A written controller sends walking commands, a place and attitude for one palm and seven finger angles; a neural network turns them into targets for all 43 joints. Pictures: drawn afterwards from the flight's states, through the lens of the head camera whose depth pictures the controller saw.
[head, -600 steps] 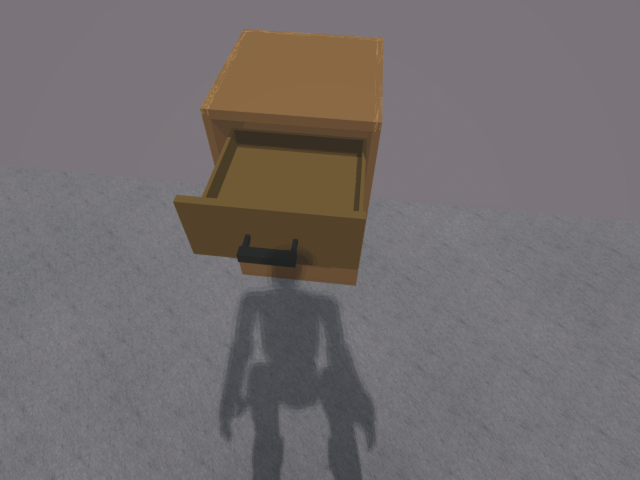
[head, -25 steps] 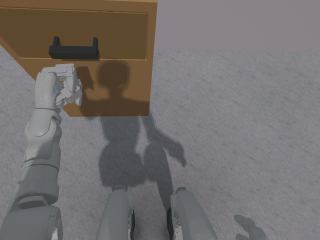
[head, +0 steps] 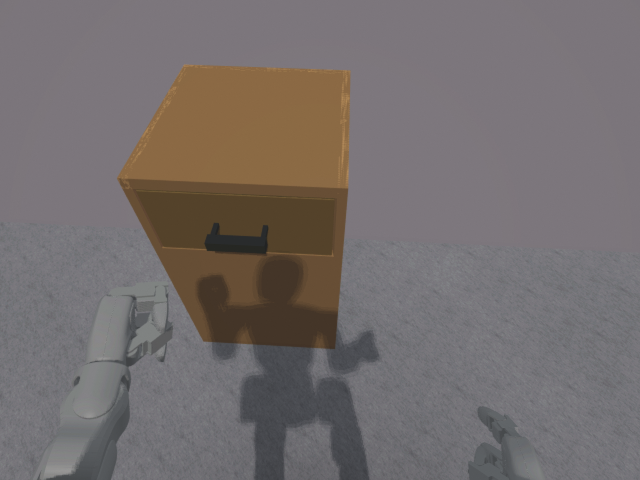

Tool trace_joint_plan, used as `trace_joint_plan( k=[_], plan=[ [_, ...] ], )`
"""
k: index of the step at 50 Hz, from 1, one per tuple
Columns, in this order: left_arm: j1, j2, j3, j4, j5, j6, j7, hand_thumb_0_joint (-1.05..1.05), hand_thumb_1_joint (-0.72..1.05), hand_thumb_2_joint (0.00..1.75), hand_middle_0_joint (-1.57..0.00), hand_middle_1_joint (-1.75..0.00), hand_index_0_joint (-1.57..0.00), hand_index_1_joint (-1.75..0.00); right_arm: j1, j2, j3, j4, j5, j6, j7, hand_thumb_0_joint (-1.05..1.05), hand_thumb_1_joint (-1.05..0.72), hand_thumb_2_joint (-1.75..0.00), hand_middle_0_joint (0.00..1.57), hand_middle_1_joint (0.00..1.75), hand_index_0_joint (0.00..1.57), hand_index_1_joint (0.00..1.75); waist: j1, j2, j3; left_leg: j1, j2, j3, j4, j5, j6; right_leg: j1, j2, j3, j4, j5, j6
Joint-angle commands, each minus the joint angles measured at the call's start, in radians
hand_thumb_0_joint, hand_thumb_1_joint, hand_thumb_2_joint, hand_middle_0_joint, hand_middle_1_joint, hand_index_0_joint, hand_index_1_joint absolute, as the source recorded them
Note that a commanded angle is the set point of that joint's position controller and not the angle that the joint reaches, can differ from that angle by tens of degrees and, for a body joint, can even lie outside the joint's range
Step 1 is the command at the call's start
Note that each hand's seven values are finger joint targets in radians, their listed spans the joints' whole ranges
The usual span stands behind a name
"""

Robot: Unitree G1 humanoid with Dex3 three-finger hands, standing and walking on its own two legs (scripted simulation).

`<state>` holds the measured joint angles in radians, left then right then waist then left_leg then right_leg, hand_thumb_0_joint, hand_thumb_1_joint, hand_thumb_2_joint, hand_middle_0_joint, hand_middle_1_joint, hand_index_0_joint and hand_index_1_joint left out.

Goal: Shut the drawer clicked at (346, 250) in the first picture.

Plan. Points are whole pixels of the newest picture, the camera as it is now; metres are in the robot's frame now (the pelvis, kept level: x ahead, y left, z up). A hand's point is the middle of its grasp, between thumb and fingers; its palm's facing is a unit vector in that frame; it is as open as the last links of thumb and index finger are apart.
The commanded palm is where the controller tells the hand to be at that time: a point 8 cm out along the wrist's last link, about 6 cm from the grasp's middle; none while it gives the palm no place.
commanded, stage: draw the hand back to the body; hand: left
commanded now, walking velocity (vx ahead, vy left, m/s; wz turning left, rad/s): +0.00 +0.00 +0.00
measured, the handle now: (238, 236) +0.59 +0.19 -0.14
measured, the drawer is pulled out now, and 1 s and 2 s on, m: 0.00 0.00 0.00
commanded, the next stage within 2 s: step back with the hand held close in 0.66 s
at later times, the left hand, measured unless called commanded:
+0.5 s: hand (29, 350) +0.20 +0.23 +0.19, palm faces +0.39 -0.83 -0.40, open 3.3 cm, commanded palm +0.15 +0.27 +0.21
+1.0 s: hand (28, 356) +0.19 +0.23 +0.19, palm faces +0.35 -0.81 -0.47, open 3.3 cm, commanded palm +0.13 +0.27 +0.21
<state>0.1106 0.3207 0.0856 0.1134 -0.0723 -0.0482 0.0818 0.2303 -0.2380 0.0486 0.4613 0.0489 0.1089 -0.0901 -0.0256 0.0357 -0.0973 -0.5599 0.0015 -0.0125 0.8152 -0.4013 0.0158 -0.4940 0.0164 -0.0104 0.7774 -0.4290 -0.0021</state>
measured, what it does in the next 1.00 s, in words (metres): stands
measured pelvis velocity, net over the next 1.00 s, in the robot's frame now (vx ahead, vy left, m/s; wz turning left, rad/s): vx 0.00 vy -0.01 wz -0.01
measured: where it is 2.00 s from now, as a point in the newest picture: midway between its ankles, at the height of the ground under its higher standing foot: outside the picture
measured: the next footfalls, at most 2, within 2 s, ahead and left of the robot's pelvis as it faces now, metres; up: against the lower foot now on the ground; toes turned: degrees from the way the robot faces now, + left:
right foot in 2.00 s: -0.18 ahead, -0.06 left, +0.00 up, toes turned -3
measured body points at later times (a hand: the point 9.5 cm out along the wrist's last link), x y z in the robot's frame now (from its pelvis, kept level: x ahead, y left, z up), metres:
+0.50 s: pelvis +0.02 -0.01 +0.03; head -0.01 -0.03 +0.48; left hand +0.17 +0.28 +0.21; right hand +0.22 -0.21 -0.04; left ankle +0.00 +0.11 -0.71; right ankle -0.02 -0.12 -0.71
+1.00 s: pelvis +0.00 -0.01 +0.03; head +0.00 -0.03 +0.48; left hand +0.16 +0.27 +0.22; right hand +0.17 -0.25 -0.06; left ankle +0.00 +0.11 -0.71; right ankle -0.02 -0.12 -0.71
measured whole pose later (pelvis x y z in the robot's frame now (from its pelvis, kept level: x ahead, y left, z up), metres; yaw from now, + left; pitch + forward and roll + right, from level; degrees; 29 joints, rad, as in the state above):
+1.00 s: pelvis +0.00 -0.01 +0.03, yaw +0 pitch +0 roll +0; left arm 0.59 0.35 0.35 -0.46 -0.06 -0.20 0.10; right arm 0.20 -0.25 -0.01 0.58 0.00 -0.04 -0.05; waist 0.00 0.06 0.00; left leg -0.23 0.00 0.00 0.49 -0.25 0.01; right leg -0.17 0.02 0.00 0.45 -0.27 0.00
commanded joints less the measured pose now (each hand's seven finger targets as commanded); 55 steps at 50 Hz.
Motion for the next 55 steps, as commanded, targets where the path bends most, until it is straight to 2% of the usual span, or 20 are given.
trace_joint_plan(
  k=[1,6,10,14,16,21,24,25,26,28,30,34,39,40,41,42,44,46,50,55],
  plan=[
    [-0.138,0.154,0.095,-0.314,0.002,-0.036,0.052,0.00,0.90,0.90,-1.40,-1.60,-1.40,-1.60,-0.104,-0.105,-0.038,-0.126,-0.002,-0.079,-0.026,0.00,-0.90,-0.90,0.20,0.30,0.20,0.30,0.008,0.015,-0.159,0.288,0.006,-0.009,-0.202,0.267,0.019,0.154,-0.006,-0.016,-0.196,0.310,-0.027],
    [0.016,0.127,0.097,-0.427,-0.003,-0.025,0.042,0.00,0.90,0.90,-1.40,-1.60,-1.40,-1.60,-0.127,-0.098,-0.034,-0.107,-0.005,-0.125,-0.012,0.00,-0.90,-0.90,0.20,0.30,0.20,0.30,0.027,0.017,-0.086,0.372,0.011,-0.014,-0.276,0.332,0.013,0.224,-0.009,-0.026,-0.265,0.356,-0.027],
    [0.125,0.177,0.180,-0.523,-0.011,-0.028,0.038,0.00,0.90,0.90,-1.40,-1.60,-1.40,-1.60,-0.145,-0.095,-0.035,-0.090,-0.014,-0.155,-0.004,0.00,-0.90,-0.90,0.20,0.30,0.20,0.30,0.048,-0.003,-0.040,0.397,0.012,-0.011,-0.318,0.346,0.011,0.272,-0.010,-0.025,-0.314,0.374,-0.024],
    [0.207,0.184,0.225,-0.671,-0.015,-0.038,0.037,0.00,0.90,0.90,-1.40,-1.60,-1.40,-1.60,-0.149,-0.080,-0.036,-0.085,-0.020,-0.185,0.005,0.00,-0.90,-0.90,0.20,0.30,0.20,0.30,0.058,0.042,-0.045,0.442,0.016,-0.002,-0.333,0.433,0.012,0.322,-0.019,-0.024,-0.325,0.449,-0.021],
    [0.251,0.192,0.251,-0.715,-0.017,-0.044,0.036,0.00,0.90,0.90,-1.40,-1.60,-1.40,-1.60,-0.147,-0.078,-0.037,-0.077,-0.023,-0.199,0.010,0.00,-0.90,-0.90,0.20,0.30,0.20,0.30,0.061,0.021,-0.041,0.444,0.015,0.001,-0.338,0.443,0.011,0.340,-0.019,-0.023,-0.334,0.468,-0.020],
    [0.320,0.188,0.287,-0.787,-0.020,-0.061,0.035,0.00,0.90,0.90,-1.40,-1.60,-1.40,-1.60,-0.158,-0.071,-0.041,-0.067,-0.022,-0.229,0.015,0.00,-0.90,-0.90,0.20,0.30,0.20,0.30,0.066,0.019,0.030,0.437,0.017,0.008,-0.350,0.373,0.010,0.317,-0.019,-0.021,-0.360,0.420,-0.016],
    [0.370,0.218,0.344,-0.861,-0.021,-0.084,0.040,0.00,0.90,0.90,-1.40,-1.60,-1.40,-1.60,-0.158,-0.068,-0.047,-0.067,-0.023,-0.249,0.012,0.00,-0.90,-0.90,0.20,0.30,0.20,0.30,0.081,0.013,-0.001,0.448,0.017,0.012,-0.346,0.378,0.015,0.334,-0.020,-0.018,-0.356,0.432,-0.016],
    [0.381,0.193,0.327,-0.804,-0.017,-0.081,0.036,0.00,0.90,0.90,-1.40,-1.60,-1.40,-1.60,-0.158,-0.070,-0.048,-0.050,-0.024,-0.253,0.012,0.00,-0.90,-0.90,0.20,0.30,0.20,0.30,0.075,0.030,0.036,0.442,0.015,0.016,-0.345,0.356,0.012,0.315,-0.018,-0.013,-0.368,0.413,-0.018],
    [0.384,0.156,0.298,-0.766,-0.019,-0.078,0.034,0.00,0.90,0.90,-1.40,-1.60,-1.40,-1.60,-0.150,-0.068,-0.046,-0.045,-0.024,-0.250,0.014,0.00,-0.90,-0.90,0.20,0.30,0.20,0.30,0.066,0.007,0.073,0.426,0.016,0.011,-0.354,0.333,0.012,0.302,-0.020,-0.020,-0.369,0.388,-0.015],
    [0.363,0.151,0.293,-0.743,-0.018,-0.079,0.033,0.00,0.90,0.90,-1.40,-1.60,-1.40,-1.60,-0.152,-0.078,-0.055,-0.046,-0.023,-0.245,0.011,0.00,-0.90,-0.90,0.20,0.30,0.20,0.30,0.063,-0.041,0.091,0.423,0.019,0.011,-0.355,0.308,0.018,0.285,-0.019,-0.017,-0.375,0.359,-0.010],
    [0.343,0.163,0.299,-0.739,-0.017,-0.083,0.033,0.00,0.90,0.90,-1.40,-1.60,-1.40,-1.60,-0.160,-0.079,-0.057,-0.045,-0.024,-0.245,0.005,0.00,-0.90,-0.90,0.20,0.30,0.20,0.30,0.065,-0.039,0.095,0.428,0.015,0.013,-0.354,0.283,0.021,0.278,-0.022,-0.010,-0.389,0.334,-0.009],
    [0.329,0.189,0.314,-0.803,-0.012,-0.101,0.039,0.00,0.90,0.90,-1.40,-1.60,-1.40,-1.60,-0.164,-0.074,-0.053,-0.053,-0.027,-0.260,0.001,0.00,-0.90,-0.90,0.20,0.30,0.20,0.30,0.080,0.004,0.027,0.446,0.011,0.010,-0.356,0.293,0.022,0.313,-0.028,-0.005,-0.373,0.338,-0.014],
    [0.343,0.196,0.325,-0.811,-0.013,-0.110,0.045,0.00,0.90,0.90,-1.40,-1.60,-1.40,-1.60,-0.169,-0.067,-0.048,-0.045,-0.028,-0.284,-0.002,0.00,-0.90,-0.90,0.20,0.30,0.20,0.30,0.084,0.025,0.057,0.430,0.011,0.010,-0.359,0.284,0.018,0.312,-0.029,-0.003,-0.383,0.327,-0.016],
    [0.127,0.366,0.505,-0.884,-0.005,-0.183,0.059,0.00,0.90,0.90,-1.40,-1.60,-1.40,-1.60,-0.123,-0.093,-0.050,-0.077,-0.032,-0.267,0.008,0.00,-0.90,-0.90,0.20,0.30,0.20,0.30,0.041,0.062,0.175,0.349,0.015,-0.016,-0.358,0.196,0.030,0.247,-0.081,0.095,-0.462,0.349,-0.017],
    [0.233,0.293,0.459,-0.792,0.002,-0.197,0.052,0.00,0.90,0.90,-1.40,-1.60,-1.40,-1.60,-0.129,-0.084,-0.064,-0.033,-0.035,-0.260,0.011,0.00,-0.90,-0.90,0.20,0.30,0.20,0.30,0.038,-0.038,0.148,0.357,0.017,-0.019,-0.323,0.199,0.032,0.234,-0.105,0.124,-0.477,0.363,-0.026],
    [0.358,0.215,0.402,-0.712,0.009,-0.198,0.041,0.00,0.90,0.90,-1.40,-1.60,-1.40,-1.60,-0.123,-0.087,-0.072,-0.025,-0.041,-0.245,0.017,0.00,-0.90,-0.90,0.20,0.30,0.20,0.30,0.031,-0.069,0.138,0.378,0.019,-0.016,-0.305,0.244,0.035,0.231,-0.115,0.122,-0.472,0.416,-0.029],
    [0.440,0.162,0.350,-0.712,0.011,-0.204,0.031,0.00,0.90,0.90,-1.40,-1.60,-1.40,-1.60,-0.125,-0.098,-0.084,-0.031,-0.042,-0.221,0.028,0.00,-0.90,-0.90,0.20,0.30,0.20,0.30,0.025,-0.044,0.083,0.384,0.038,-0.017,-0.330,0.326,0.034,0.270,-0.111,0.087,-0.426,0.481,-0.018],
    [0.486,0.167,0.357,-0.735,0.013,-0.214,0.032,0.00,0.90,0.90,-1.40,-1.60,-1.40,-1.60,-0.134,-0.100,-0.092,-0.038,-0.043,-0.208,0.031,0.00,-0.90,-0.90,0.20,0.30,0.20,0.30,0.033,0.002,0.034,0.386,0.053,-0.019,-0.367,0.413,0.036,0.312,-0.092,0.051,-0.387,0.507,-0.005],
    [0.512,0.227,0.402,-0.812,0.011,-0.218,0.046,0.00,0.90,0.90,-1.40,-1.60,-1.40,-1.60,-0.150,-0.105,-0.102,-0.061,-0.039,-0.180,0.021,0.00,-0.90,-0.90,0.20,0.30,0.20,0.30,0.042,-0.009,-0.044,0.379,0.068,-0.030,-0.383,0.537,0.036,0.361,-0.074,0.024,-0.344,0.553,0.007],
    [0.531,0.250,0.423,-0.844,0.007,-0.220,0.063,0.00,0.90,0.90,-1.40,-1.60,-1.40,-1.60,-0.144,-0.100,-0.105,-0.073,-0.038,-0.167,0.007,0.00,-0.90,-0.90,0.20,0.30,0.20,0.30,0.040,0.007,-0.054,0.328,0.070,-0.040,-0.395,0.496,0.033,0.365,-0.063,0.029,-0.338,0.506,0.012]
  ],
)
